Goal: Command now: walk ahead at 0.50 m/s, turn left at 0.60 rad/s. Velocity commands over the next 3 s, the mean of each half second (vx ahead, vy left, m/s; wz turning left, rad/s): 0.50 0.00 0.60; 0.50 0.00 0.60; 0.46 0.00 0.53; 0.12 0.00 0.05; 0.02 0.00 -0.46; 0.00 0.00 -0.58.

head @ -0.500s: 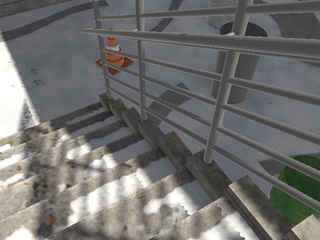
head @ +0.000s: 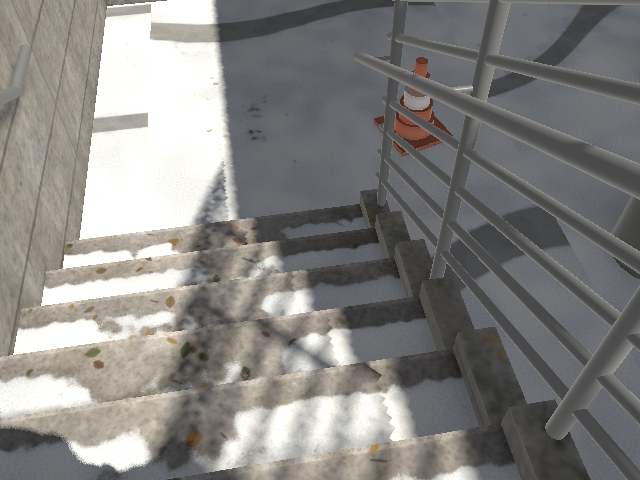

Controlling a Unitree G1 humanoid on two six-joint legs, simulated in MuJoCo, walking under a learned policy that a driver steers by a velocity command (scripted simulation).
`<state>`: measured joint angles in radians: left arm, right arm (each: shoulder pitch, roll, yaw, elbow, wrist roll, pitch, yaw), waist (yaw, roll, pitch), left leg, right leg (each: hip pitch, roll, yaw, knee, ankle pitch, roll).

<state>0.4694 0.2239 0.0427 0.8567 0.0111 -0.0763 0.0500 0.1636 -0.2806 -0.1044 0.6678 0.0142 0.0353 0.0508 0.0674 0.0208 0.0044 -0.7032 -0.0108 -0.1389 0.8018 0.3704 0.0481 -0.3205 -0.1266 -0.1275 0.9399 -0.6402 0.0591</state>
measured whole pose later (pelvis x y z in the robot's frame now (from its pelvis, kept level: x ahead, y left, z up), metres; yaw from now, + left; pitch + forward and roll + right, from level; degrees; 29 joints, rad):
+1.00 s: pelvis +0.53 +0.11 -0.31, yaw +36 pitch +1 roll -2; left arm 0.49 0.21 0.06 0.96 -0.01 -0.08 0.03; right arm 0.24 -0.25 -0.09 0.72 0.02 0.00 0.00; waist 0.04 0.04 -0.01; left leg -0.88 0.01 -0.25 1.11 0.12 0.09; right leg -0.11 0.07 -0.11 0.59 -0.49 -0.06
